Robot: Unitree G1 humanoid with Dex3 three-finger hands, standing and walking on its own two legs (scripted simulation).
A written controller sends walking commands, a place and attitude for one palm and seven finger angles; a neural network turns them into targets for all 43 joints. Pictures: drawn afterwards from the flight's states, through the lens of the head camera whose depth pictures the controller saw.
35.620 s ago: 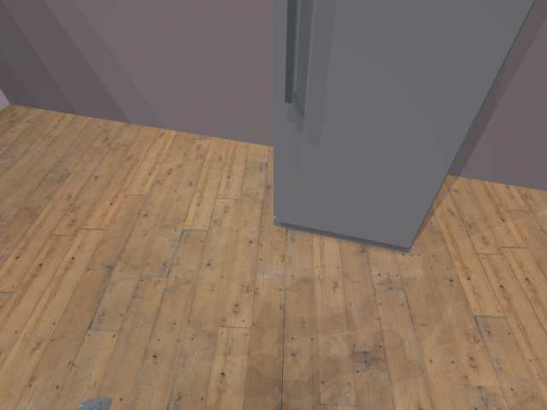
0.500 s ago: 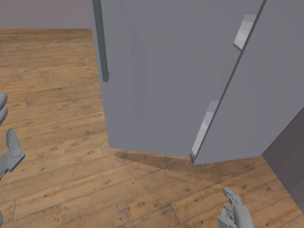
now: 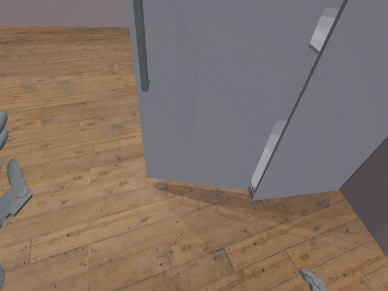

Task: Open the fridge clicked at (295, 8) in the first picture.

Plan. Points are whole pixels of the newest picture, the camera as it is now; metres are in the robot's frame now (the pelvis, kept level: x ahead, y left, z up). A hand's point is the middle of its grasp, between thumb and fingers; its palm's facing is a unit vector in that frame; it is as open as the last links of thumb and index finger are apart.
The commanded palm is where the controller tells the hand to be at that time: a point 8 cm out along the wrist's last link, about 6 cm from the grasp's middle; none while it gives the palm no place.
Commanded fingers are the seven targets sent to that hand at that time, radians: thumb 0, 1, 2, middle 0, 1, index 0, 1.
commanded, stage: stop stepping back and stand still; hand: left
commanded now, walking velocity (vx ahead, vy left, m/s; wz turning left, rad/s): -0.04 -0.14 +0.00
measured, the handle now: (141, 22) +0.81 +0.22 +0.21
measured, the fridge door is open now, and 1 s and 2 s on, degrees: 74 74 74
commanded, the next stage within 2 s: let the arm hang, fingers relaxed in 0.66 s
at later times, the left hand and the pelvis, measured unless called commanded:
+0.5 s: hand (41, 172) +0.25 +0.27 +0.16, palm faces +0.42 -0.81 -0.41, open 7.4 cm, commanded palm +0.18 +0.30 +0.19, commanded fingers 0.00 0.90 0.90 -0.20 -0.30 -0.20 -0.30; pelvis +0.04 +0.01 +0.01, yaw -1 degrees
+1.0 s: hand out of the picture +0.13 +0.23 -0.12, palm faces -0.05 -0.96 -0.28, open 7.4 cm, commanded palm none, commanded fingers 0.00 0.90 0.90 -0.20 -0.30 -0.20 -0.30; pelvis +0.00 +0.03 +0.00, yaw +0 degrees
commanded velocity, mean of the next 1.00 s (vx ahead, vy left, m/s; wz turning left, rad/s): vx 0.00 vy -0.02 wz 0.00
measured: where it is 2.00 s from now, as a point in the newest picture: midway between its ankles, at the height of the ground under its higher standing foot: outside the picture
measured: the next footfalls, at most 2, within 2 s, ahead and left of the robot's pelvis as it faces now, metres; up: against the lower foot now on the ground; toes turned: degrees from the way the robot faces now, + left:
none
